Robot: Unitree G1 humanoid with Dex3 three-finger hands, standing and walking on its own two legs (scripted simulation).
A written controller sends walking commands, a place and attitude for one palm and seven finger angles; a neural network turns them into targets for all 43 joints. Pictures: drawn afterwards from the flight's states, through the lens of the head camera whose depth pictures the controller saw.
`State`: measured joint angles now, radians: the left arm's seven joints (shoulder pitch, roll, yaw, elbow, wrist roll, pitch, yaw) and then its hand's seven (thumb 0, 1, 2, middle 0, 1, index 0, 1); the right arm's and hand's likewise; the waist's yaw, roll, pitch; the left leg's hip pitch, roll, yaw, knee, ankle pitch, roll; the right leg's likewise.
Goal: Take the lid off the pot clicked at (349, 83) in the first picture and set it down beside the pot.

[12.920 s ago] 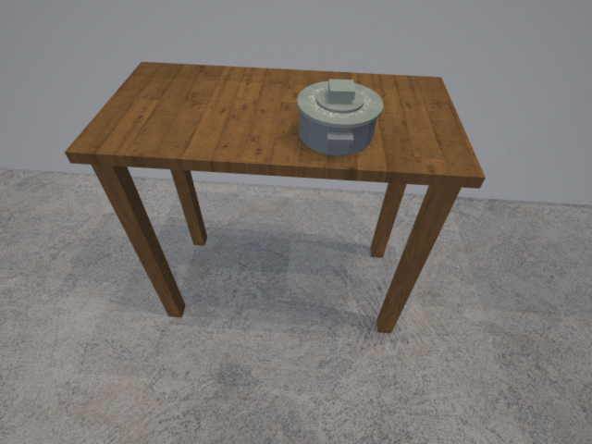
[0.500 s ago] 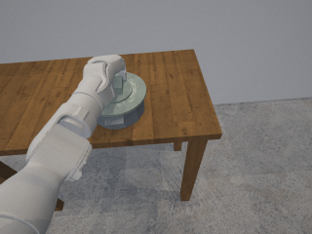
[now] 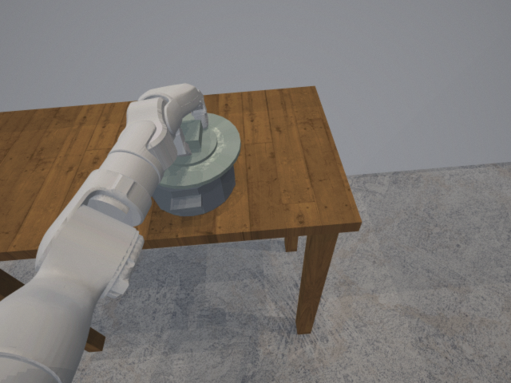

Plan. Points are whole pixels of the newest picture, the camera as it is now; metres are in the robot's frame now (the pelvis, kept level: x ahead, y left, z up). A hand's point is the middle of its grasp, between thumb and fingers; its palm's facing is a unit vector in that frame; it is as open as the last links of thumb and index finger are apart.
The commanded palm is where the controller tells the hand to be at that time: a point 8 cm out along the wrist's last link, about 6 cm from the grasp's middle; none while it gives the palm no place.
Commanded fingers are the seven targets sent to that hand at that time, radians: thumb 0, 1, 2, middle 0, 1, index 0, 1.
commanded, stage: lift the lid straight up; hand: left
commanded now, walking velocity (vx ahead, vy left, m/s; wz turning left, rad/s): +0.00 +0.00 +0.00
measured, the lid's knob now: (185, 134) +0.50 +0.11 +0.13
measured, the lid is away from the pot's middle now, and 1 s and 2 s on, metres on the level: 0.01 0.02 0.03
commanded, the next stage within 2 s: move the lid sideways beside the pot in 1.58 s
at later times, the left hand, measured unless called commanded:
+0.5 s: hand (169, 118) +0.46 +0.12 +0.19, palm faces -0.33 -0.08 -0.94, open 9.1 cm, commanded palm +0.46 +0.12 +0.27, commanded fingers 0.00 0.53 1.08 -0.67 -1.00 -0.67 -1.01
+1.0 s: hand (168, 89) +0.47 +0.11 +0.24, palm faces -0.28 -0.10 -0.95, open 9.1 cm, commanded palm +0.46 +0.11 +0.31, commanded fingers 0.00 0.53 1.08 -0.67 -1.00 -0.67 -1.01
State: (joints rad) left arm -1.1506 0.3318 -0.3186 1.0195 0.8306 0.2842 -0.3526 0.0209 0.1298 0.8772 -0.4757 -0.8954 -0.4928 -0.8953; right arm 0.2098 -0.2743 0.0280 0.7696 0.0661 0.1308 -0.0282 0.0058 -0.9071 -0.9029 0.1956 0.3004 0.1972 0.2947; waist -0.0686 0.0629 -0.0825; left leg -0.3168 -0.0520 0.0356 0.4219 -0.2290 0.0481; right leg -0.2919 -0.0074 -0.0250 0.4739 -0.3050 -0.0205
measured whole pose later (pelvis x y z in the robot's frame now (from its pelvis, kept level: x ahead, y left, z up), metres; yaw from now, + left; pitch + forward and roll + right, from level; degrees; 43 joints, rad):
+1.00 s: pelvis -0.01 +0.00 +0.00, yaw +0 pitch +7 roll +1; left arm -1.38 0.35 -0.32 1.08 0.88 0.37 -0.48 0.01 0.12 0.88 -0.50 -0.89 -0.50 -0.90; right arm 0.22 -0.29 0.03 0.77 0.06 0.09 -0.03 0.01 -0.91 -0.90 0.20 0.30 0.20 0.29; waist -0.08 0.06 -0.09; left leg -0.32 -0.06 0.03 0.41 -0.21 0.05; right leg -0.30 -0.02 -0.02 0.48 -0.29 -0.01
